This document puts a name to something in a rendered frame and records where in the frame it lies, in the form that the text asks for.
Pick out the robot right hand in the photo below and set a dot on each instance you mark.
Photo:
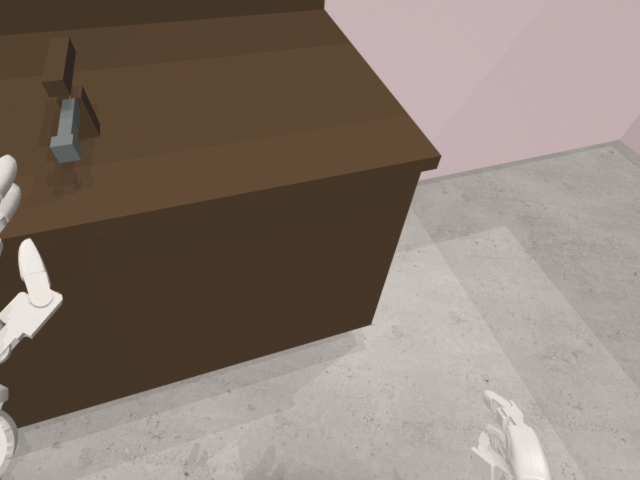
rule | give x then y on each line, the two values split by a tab
520	454

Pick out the tap lever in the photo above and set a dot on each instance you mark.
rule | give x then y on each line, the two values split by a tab
65	145

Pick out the robot left hand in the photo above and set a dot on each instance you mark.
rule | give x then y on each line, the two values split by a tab
26	314

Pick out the counter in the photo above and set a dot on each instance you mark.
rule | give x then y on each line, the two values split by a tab
244	180

